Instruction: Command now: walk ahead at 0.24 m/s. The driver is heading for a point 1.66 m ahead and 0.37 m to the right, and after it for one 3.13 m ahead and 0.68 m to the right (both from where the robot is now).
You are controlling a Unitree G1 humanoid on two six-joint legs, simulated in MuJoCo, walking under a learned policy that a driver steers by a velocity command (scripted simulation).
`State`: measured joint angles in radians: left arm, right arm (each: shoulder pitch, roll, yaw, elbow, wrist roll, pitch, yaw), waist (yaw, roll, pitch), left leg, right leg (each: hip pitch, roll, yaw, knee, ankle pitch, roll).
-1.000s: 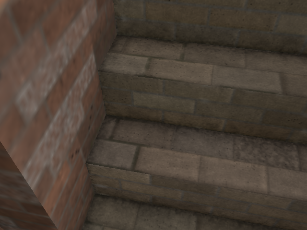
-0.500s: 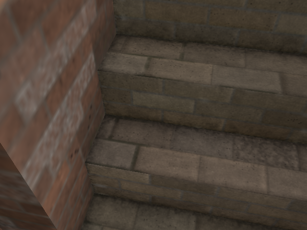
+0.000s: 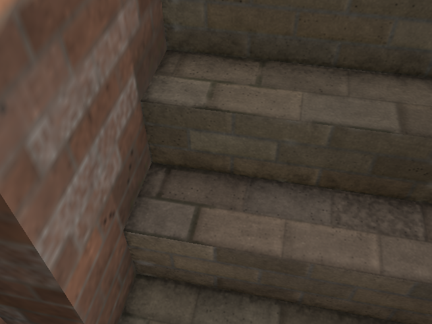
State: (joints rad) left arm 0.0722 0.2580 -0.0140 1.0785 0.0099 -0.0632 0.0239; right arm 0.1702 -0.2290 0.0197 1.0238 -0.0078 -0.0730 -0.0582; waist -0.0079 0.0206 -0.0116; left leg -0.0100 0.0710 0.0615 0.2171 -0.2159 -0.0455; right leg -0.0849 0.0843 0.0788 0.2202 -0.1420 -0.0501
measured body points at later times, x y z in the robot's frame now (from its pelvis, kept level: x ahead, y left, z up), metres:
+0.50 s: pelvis -0.02 +0.02 +0.00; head -0.01 +0.02 +0.45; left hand +0.07 +0.30 -0.14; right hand +0.02 -0.25 -0.14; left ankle -0.07 +0.14 -0.75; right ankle -0.02 -0.09 -0.75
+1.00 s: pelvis -0.01 +0.02 +0.00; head -0.01 +0.02 +0.45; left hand +0.08 +0.28 -0.14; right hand +0.08 -0.22 -0.14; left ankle -0.07 +0.14 -0.75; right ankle -0.02 -0.09 -0.75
